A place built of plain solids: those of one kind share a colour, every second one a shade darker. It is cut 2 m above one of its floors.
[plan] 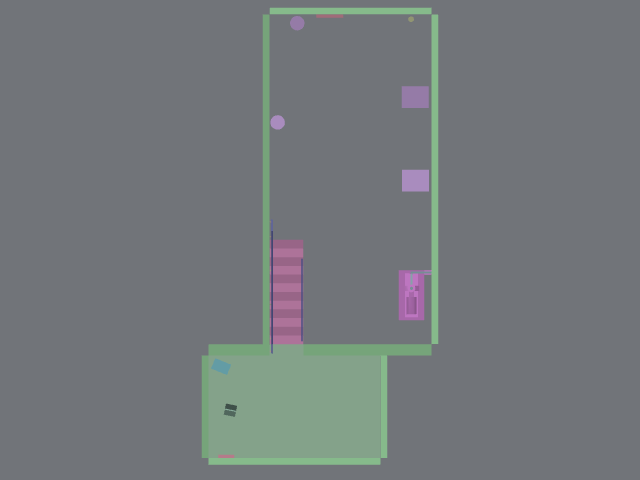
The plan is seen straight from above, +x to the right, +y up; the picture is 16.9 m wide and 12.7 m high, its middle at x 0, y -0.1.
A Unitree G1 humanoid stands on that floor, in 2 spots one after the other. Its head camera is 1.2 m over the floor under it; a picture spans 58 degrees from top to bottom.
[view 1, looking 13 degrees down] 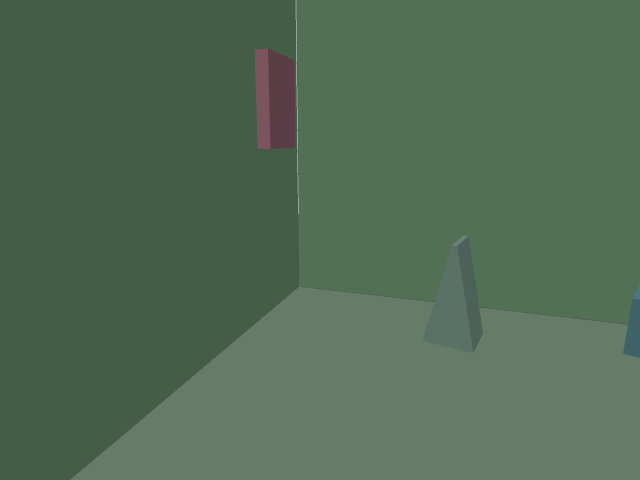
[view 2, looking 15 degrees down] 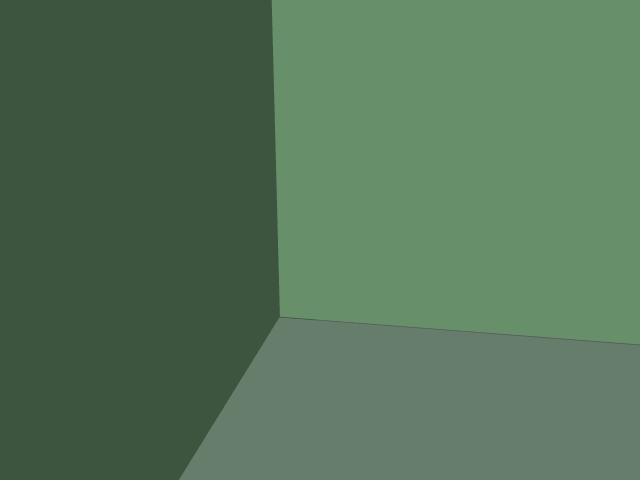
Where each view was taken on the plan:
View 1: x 0.26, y -4.58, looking -161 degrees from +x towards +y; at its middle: wall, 3.49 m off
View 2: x -0.87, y -3.86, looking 10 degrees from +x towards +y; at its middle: wall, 2.60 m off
